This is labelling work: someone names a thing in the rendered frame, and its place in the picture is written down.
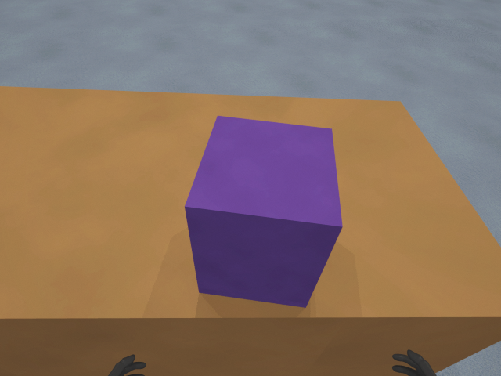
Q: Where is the carton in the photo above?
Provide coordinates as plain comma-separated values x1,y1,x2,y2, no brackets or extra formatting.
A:
185,116,343,308

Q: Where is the pedestal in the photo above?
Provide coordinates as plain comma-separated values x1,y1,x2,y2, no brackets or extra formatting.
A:
0,86,501,376

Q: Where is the left robot hand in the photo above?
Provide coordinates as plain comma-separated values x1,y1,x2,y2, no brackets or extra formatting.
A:
108,354,146,376

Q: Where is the right robot hand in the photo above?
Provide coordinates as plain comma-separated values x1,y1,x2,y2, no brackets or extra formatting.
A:
392,349,437,376

